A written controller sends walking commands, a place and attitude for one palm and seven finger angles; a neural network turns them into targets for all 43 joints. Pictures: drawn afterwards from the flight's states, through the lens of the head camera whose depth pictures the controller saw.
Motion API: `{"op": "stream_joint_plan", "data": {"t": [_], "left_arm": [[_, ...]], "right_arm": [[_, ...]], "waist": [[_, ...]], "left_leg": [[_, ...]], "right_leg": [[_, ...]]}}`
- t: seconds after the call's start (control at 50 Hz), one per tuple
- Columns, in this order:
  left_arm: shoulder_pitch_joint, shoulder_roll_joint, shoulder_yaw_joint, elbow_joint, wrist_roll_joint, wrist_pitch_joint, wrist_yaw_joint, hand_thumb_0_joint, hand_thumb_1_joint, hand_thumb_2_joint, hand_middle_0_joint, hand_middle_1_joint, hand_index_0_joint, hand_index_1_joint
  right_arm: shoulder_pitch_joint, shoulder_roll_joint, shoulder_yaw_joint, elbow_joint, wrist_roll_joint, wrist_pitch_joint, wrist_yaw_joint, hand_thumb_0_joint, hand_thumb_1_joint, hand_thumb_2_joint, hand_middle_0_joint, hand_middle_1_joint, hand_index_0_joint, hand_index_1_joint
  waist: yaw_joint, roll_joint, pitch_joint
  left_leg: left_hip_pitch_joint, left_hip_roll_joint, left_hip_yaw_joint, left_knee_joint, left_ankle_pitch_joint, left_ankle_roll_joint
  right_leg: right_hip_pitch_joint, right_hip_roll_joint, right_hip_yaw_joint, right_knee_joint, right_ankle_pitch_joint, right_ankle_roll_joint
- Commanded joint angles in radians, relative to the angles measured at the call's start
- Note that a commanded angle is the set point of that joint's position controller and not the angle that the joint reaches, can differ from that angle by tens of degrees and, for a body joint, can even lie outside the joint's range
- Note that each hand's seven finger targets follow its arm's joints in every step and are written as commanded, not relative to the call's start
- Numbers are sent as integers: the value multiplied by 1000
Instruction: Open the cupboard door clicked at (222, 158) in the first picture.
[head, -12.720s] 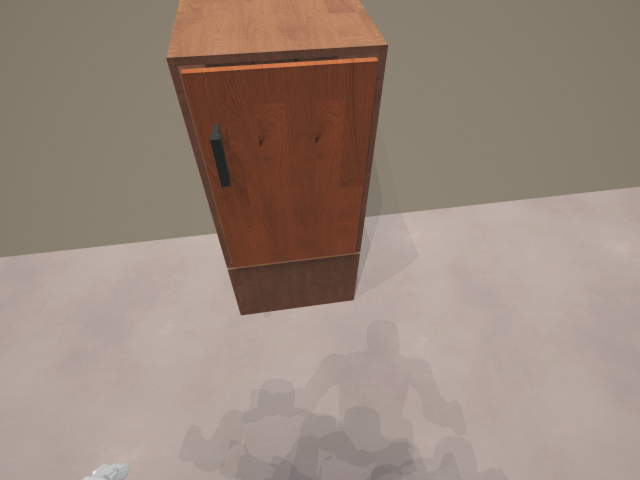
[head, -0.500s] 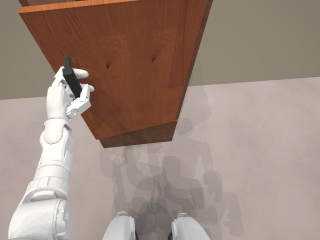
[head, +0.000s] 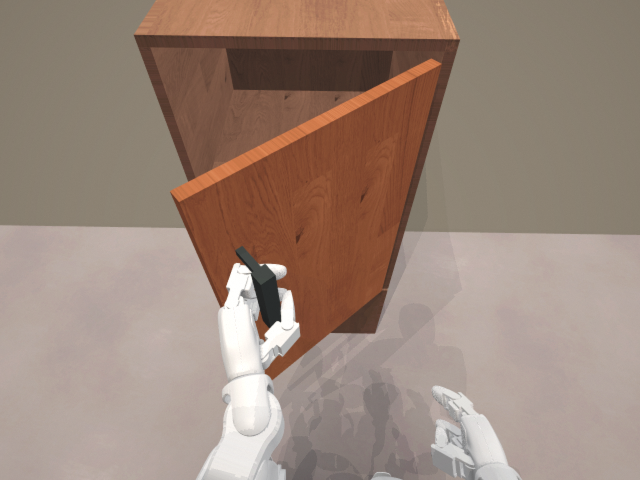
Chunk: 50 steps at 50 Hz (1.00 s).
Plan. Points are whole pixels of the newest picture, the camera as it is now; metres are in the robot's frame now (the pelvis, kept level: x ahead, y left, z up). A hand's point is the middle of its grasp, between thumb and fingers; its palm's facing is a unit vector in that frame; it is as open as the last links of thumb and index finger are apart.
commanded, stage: pull the door open along its arc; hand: left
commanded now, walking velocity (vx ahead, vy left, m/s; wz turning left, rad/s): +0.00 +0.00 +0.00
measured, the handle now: (259, 289) +0.34 +0.10 +0.04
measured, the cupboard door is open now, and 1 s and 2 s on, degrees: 41 42 46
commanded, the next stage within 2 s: open thumb and fingers to let go in 0.04 s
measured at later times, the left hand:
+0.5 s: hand (299, 331) +0.29 +0.04 +0.03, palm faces +0.40 -0.92 -0.02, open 9.3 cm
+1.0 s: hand (297, 327) +0.30 +0.05 +0.03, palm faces +0.32 -0.95 -0.02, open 15.0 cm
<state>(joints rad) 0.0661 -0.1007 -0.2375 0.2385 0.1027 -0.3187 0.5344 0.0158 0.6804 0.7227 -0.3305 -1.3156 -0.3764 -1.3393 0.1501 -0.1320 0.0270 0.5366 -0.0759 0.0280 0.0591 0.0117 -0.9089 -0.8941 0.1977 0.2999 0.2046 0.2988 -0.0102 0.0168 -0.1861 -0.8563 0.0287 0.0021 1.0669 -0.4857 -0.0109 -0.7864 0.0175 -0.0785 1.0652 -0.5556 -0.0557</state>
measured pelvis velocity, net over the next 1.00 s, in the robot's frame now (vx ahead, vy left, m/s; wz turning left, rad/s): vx -0.02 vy -0.01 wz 0.03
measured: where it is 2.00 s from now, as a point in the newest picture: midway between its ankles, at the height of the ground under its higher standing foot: outside the picture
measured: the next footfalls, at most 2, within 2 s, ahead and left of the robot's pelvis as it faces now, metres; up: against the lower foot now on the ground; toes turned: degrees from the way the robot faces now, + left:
none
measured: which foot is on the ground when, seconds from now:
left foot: down 0.00-1.00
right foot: down 0.00-1.00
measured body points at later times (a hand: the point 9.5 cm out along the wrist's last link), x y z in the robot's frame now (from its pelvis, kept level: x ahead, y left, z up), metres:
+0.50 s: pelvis -0.01 -0.04 -0.01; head +0.05 -0.06 +0.44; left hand +0.27 +0.09 +0.04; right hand +0.15 -0.26 -0.13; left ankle +0.02 +0.13 -0.66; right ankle -0.02 -0.09 -0.66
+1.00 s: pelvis -0.02 -0.01 -0.01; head +0.04 -0.02 +0.44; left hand +0.27 +0.10 +0.04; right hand +0.16 -0.22 -0.12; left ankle +0.02 +0.13 -0.66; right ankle -0.02 -0.09 -0.66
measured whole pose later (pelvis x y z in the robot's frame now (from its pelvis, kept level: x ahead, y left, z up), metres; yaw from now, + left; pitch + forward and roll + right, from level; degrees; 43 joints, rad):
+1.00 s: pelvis -0.02 -0.01 -0.01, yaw +2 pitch +16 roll +0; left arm -0.03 -0.11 -0.24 0.34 0.10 -0.37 0.59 -0.01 -0.50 0.30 -0.29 -0.70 -0.31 -0.68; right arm 0.17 -0.18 0.00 0.59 -0.08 -0.03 0.03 0.01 -0.91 -0.89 0.20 0.30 0.20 0.30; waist -0.01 0.04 -0.18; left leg -0.91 0.01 -0.03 1.09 -0.46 -0.03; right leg -0.84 0.01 -0.11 1.11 -0.55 -0.07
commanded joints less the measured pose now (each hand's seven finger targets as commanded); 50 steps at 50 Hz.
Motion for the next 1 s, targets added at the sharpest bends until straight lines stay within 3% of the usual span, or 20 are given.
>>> {"op": "stream_joint_plan", "data": {"t": [0.0, 0.06, 0.1, 0.12, 0.18, 0.28, 0.42, 0.52, 0.56, 0.62, 0.7, 0.8, 0.86, 0.92, 0.98], "left_arm": [[78, -166, -32, -294, -1, -29, 37, 0, 900, 900, -400, -1350, -400, -1350], [-9, -180, -58, -256, 14, -11, 47, 0, 900, 900, -400, -1350, -400, -1350], [-92, -145, -20, -221, 14, -14, 59, 0, 900, 900, -400, -1350, -400, -1350], [-196, -105, 19, -203, 14, -23, 73, 0, 900, 900, -400, -1350, -400, -1350], [-164, -100, 56, -185, 2, -37, 83, 0, 690, 810, -385, -1327, -385, -1327], [-164, -101, 23, -204, 4, -61, 51, 0, 340, 660, -360, -1290, -360, -1290], [-219, -52, 49, -173, -2, -105, 31, 0, -150, 450, -325, -1237, -325, -1237], [-225, -52, 60, -157, -3, -121, 37, 0, -500, 300, -300, -1200, -300, -1200], [-232, -48, 62, -144, -3, -117, 39, 0, -500, 300, -300, -1200, -300, -1200], [-272, -66, 54, -118, -6, -113, 46, 0, -500, 300, -275, -1050, -275, -1050], [-256, -68, 68, -96, -14, -109, 49, 0, -500, 300, -242, -850, -242, -850], [-288, -87, 51, -95, -4, -106, 62, 0, -500, 300, -200, -600, -200, -600], [-266, -103, 43, -90, 2, -100, 72, 0, -500, 300, -175, -450, -175, -450], [-306, -144, 9, -85, 10, -88, 85, 0, -500, 300, -150, -300, -150, -300], [-337, -170, -7, -61, 4, -75, 92, 0, -500, 300, -150, -300, -150, -300]], "right_arm": [[-66, -105, -36, -136, 8, -61, -9, 0, -900, -900, 200, 300, 200, 300], [-59, -108, -35, -124, 4, -79, -15, 0, -900, -900, 200, 300, 200, 300], [-57, -113, -36, -109, 1, -84, -24, 0, -900, -900, 200, 300, 200, 300], [-54, -117, -37, -92, -2, -82, -32, 0, -900, -900, 200, 300, 200, 300], [-50, -108, -47, -86, -6, -89, -42, 0, -900, -900, 200, 300, 200, 300], [-17, -117, -59, -83, -5, -99, -43, 0, -900, -900, 200, 300, 200, 300], [-16, -128, -64, -67, -2, -108, -51, 0, -900, -900, 200, 300, 200, 300], [-12, -130, -70, -66, -3, -110, -51, 0, -900, -900, 200, 300, 200, 300], [-10, -132, -70, -69, -3, -110, -52, 0, -900, -900, 200, 300, 200, 300], [-10, -132, -68, -64, -2, -109, -53, 0, -900, -900, 200, 300, 200, 300], [-9, -133, -67, -68, -3, -107, -53, 0, -900, -900, 200, 300, 200, 300], [-12, -131, -64, -70, -3, -102, -50, 0, -900, -900, 200, 300, 200, 300], [-10, -132, -66, -79, -5, -103, -48, 0, -900, -900, 200, 300, 200, 300], [-24, -129, -61, -82, -3, -103, -41, 0, -900, -900, 200, 300, 200, 300], [-41, -132, -56, -79, -3, -106, -38, 0, -900, -900, 200, 300, 200, 300]], "waist": [[17, -48, -223], [-18, -73, -182], [-25, -89, -177], [-36, -96, -171], [-3, -118, -256], [-27, -140, -276], [-38, -157, -224], [-26, -145, -262], [-25, -157, -252], [-35, -154, -231], [-25, -167, -239], [-25, -116, -249], [-18, -126, -262], [-22, -85, -243], [-30, -83, -219]], "left_leg": [[187, -42, -6, -94, 302, 13], [158, -44, -20, -70, 256, 13], [132, -49, -25, -53, 219, 11], [111, -50, -28, -42, 202, 11], [87, -57, -27, -32, 215, 6], [61, -56, -28, -25, 220, 8], [-13, -55, -39, -9, 145, 9], [-2, -55, -36, -13, 146, 13], [-5, -55, -37, -14, 147, 14], [6, -54, -33, -18, 135, 16], [15, -55, -31, -28, 145, 16], [64, -54, -24, -36, 170, 19], [97, -51, -24, -48, 197, 21], [128, -50, -21, -57, 195, 21], [133, -47, -26, -57, 189, 24]], "right_leg": [[177, -12, 30, -156, 502, 30], [137, -25, 52, -173, 492, 42], [114, -37, 74, -181, 456, 50], [100, -44, 92, -185, 432, 54], [180, -66, 136, -189, 509, 64], [227, -91, 175, -199, 598, 82], [210, -118, 240, -239, 460, 91], [206, -111, 230, -228, 427, 84], [200, -108, 225, -229, 419, 82], [171, -103, 212, -235, 373, 80], [177, -95, 193, -227, 384, 78], [140, -74, 148, -203, 377, 62], [129, -51, 100, -180, 386, 50], [81, -34, 63, -167, 329, 37], [41, -23, 45, -161, 287, 31]]}}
